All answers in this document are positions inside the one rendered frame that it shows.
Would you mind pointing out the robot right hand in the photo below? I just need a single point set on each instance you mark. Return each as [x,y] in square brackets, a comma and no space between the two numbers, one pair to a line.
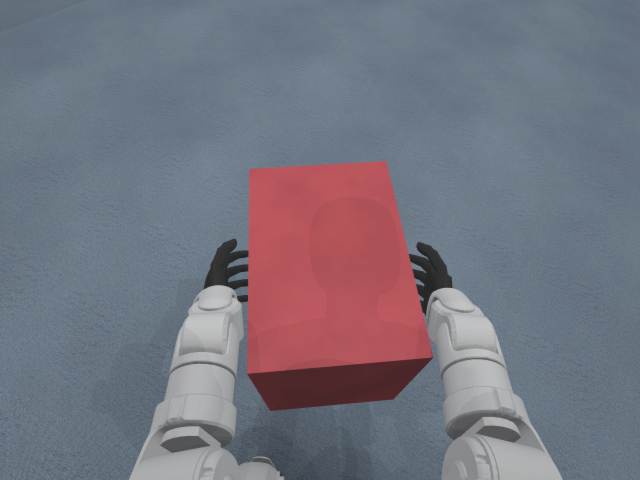
[436,276]

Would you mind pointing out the robot left shin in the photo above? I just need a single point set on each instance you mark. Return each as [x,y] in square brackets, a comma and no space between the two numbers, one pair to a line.
[263,460]

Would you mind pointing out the robot right upper arm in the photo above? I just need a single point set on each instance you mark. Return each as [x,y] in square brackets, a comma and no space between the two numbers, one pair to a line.
[479,457]

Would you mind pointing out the left robot forearm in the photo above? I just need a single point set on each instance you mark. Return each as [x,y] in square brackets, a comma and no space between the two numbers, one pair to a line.
[198,408]

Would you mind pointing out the right robot forearm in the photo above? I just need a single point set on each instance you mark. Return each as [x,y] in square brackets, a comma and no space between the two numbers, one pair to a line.
[479,396]

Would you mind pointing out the carton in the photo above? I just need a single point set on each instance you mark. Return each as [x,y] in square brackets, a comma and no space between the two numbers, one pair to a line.
[334,315]

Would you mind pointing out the robot left upper arm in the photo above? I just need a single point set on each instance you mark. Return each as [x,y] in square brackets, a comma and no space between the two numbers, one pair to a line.
[205,463]

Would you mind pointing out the robot left hand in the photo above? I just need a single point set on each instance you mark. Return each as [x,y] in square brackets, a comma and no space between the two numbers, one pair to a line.
[219,273]

